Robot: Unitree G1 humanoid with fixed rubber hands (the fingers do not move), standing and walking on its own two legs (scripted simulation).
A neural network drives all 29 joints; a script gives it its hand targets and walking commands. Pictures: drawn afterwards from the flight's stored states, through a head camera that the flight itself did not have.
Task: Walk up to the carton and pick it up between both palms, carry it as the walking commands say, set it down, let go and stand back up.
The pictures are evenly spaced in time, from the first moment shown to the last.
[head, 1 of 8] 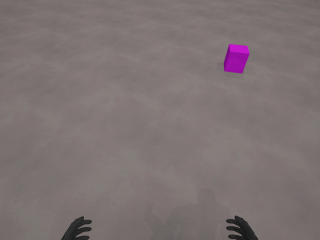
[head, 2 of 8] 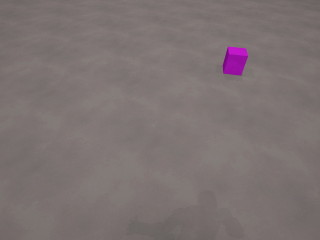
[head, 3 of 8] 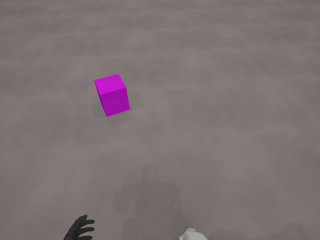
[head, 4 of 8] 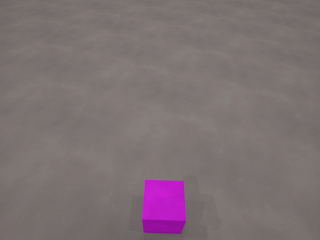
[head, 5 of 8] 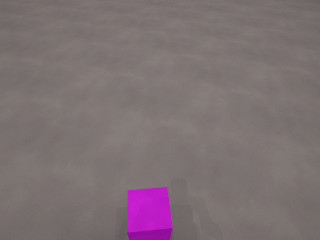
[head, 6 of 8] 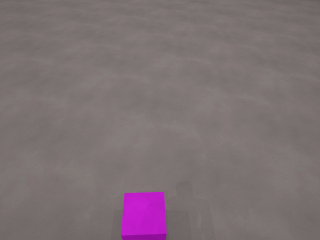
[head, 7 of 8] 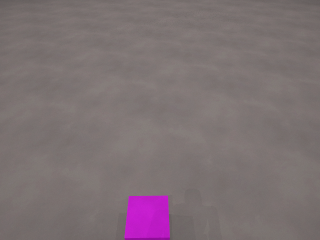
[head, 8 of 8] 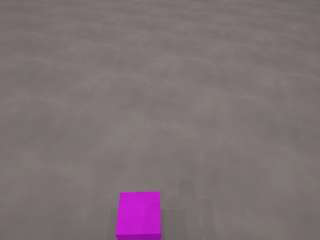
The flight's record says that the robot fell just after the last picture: no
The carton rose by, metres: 0.00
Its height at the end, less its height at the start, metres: +0.00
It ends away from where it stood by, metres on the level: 0.00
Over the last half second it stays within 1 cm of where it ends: yes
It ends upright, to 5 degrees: yes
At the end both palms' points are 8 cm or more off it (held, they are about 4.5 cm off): yes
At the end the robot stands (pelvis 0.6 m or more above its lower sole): yes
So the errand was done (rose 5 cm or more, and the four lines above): no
